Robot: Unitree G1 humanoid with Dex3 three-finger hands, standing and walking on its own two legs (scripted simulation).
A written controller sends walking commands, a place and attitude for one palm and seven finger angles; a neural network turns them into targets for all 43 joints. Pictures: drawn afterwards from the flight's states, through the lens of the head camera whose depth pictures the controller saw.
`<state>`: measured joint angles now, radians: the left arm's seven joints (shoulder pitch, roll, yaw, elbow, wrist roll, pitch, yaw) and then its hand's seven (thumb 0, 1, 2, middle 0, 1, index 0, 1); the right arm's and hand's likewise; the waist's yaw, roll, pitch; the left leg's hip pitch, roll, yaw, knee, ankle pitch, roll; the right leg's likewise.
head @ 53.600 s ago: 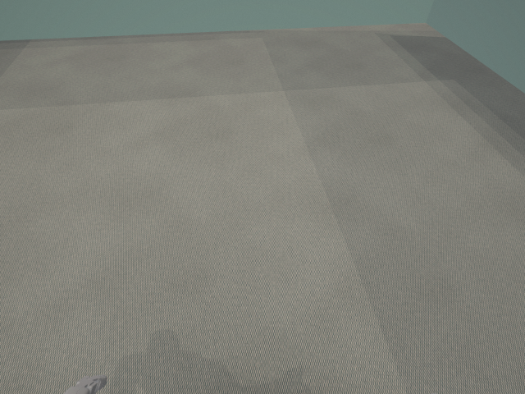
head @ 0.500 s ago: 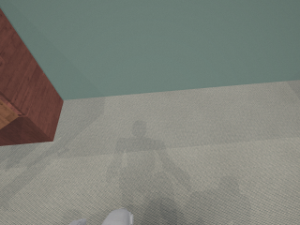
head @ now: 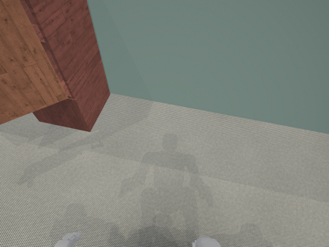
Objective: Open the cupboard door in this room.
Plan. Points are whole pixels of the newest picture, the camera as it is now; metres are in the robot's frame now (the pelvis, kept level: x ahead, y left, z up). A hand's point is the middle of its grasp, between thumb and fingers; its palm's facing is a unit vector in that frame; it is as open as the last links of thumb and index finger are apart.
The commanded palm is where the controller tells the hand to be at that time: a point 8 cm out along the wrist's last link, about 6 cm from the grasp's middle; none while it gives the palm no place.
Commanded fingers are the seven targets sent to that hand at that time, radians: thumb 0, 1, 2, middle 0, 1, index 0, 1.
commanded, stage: turn to face it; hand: left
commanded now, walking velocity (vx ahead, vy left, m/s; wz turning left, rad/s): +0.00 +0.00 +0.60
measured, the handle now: out of the picture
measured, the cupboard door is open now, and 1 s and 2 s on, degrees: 46 46 46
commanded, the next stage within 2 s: take the last steps up to it in 0.98 s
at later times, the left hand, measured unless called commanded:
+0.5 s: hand out of the picture +0.00 +0.16 -0.17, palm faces +0.36 -0.90 -0.25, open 7.3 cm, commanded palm none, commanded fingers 0.00 0.90 0.90 -0.20 -0.30 -0.20 -0.30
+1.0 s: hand out of the picture -0.03 +0.20 -0.17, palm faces +0.51 -0.83 -0.22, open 7.4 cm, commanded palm none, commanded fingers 0.00 0.90 0.90 -0.20 -0.30 -0.20 -0.30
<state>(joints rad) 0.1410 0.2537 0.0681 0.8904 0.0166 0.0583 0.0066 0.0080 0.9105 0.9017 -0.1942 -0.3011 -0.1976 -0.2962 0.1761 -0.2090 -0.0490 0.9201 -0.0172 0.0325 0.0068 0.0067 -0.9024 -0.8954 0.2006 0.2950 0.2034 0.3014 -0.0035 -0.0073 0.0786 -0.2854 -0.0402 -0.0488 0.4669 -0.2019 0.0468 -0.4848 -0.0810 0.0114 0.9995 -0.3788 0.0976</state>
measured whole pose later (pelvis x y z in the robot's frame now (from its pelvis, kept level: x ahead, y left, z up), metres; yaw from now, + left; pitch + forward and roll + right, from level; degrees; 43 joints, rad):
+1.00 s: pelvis +0.00 -0.01 +0.00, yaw +30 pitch +1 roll -1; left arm 0.17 0.22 0.05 0.95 0.01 0.06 0.01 0.01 0.91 0.90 -0.19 -0.30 -0.20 -0.30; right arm 0.19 -0.17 -0.03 0.96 -0.02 0.02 -0.01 0.00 -0.91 -0.90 0.20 0.30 0.20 0.30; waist 0.00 0.00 0.07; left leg -0.26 -0.03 0.01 0.44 -0.21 0.05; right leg -0.41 -0.07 -0.03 0.90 -0.41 0.08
